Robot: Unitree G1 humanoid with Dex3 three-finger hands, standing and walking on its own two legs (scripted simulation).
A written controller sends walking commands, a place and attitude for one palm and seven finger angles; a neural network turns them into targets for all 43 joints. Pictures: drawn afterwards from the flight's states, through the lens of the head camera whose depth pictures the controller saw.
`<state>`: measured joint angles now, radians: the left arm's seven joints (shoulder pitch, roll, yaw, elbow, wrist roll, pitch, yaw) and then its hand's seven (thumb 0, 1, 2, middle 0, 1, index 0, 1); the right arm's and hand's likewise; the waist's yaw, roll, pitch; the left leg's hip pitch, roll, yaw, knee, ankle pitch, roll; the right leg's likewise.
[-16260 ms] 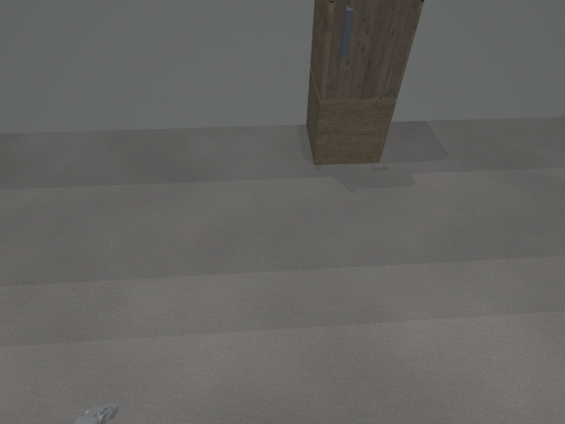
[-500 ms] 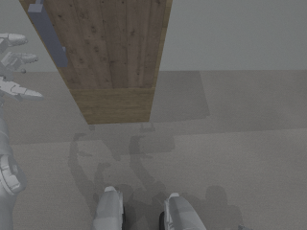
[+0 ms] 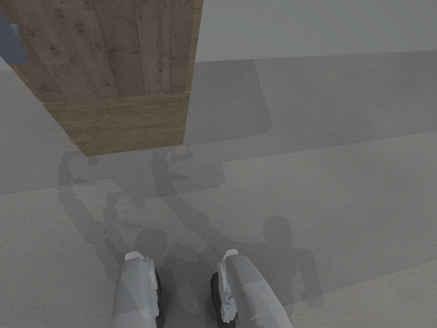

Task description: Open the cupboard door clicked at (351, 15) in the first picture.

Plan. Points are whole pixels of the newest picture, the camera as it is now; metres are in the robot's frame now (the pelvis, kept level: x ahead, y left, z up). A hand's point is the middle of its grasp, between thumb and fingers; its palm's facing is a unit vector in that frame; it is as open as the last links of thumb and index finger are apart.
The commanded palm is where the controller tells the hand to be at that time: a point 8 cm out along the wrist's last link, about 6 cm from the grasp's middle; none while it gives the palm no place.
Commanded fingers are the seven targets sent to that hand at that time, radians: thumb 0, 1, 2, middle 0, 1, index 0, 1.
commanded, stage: move the hooked fingers beside the handle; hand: left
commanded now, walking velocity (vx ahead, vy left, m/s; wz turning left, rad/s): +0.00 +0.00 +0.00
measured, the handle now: out of the picture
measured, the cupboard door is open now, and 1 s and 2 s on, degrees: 0 0 0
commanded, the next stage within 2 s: slide the fingers in behind the handle in 1.14 s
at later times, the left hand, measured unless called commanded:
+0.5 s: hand out of the picture +0.55 +0.32 +0.10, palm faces +0.07 -1.00 -0.02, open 13.9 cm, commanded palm +0.55 +0.33 +0.09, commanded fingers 0.00 -0.50 0.30 -0.30 -1.20 -0.30 -1.20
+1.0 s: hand out of the picture +0.55 +0.32 +0.10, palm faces +0.10 -0.99 -0.03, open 14.0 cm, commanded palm +0.55 +0.34 +0.09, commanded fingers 0.00 -0.50 0.30 -0.30 -1.20 -0.30 -1.20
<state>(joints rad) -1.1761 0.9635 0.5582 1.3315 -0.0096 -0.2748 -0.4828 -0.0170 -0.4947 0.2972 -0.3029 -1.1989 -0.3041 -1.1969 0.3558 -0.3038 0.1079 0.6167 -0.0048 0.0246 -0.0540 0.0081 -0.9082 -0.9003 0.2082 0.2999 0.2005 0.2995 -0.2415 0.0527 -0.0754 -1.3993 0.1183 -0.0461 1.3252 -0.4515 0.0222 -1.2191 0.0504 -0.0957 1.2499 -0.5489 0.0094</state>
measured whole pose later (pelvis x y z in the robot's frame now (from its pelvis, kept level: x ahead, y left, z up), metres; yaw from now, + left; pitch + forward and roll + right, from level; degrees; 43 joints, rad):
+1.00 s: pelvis +0.00 +0.00 +0.00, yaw +0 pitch +29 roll -8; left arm -1.13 0.92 0.56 1.29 -0.02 -0.31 -0.47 -0.02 -0.50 0.30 -0.30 -1.20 -0.30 -1.20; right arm 0.35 -0.29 0.10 0.62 -0.01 0.05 -0.03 0.01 -0.91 -0.90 0.21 0.30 0.20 0.30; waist -0.23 0.05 -0.08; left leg -1.38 0.12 -0.06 1.31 -0.45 0.02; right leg -1.20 0.05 -0.10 1.22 -0.55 0.01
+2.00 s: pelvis +0.01 +0.01 +0.01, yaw +2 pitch +29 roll -8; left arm -1.12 0.75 0.41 1.21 -0.04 -0.29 -0.35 -0.02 -0.50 0.30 -0.30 -1.20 -0.26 -1.21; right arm 0.38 -0.26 0.07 0.67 -0.04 0.02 0.00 0.01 -0.91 -0.90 0.21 0.30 0.20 0.30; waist -0.20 0.05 -0.10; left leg -1.34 0.09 -0.06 1.27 -0.44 0.02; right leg -1.15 0.03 -0.11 1.18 -0.54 0.01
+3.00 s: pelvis +0.01 +0.00 +0.01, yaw +1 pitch +28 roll -7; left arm -1.08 0.70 0.48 1.24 -0.03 -0.34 -0.30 -0.02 -0.49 0.30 -0.31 -1.21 -0.33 -1.22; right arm 0.37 -0.27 0.07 0.66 -0.03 0.03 0.01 0.01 -0.91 -0.90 0.21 0.30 0.20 0.30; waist -0.21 0.06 -0.10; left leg -1.33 0.11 -0.04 1.28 -0.45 0.02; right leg -1.15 0.05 -0.08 1.21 -0.55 0.01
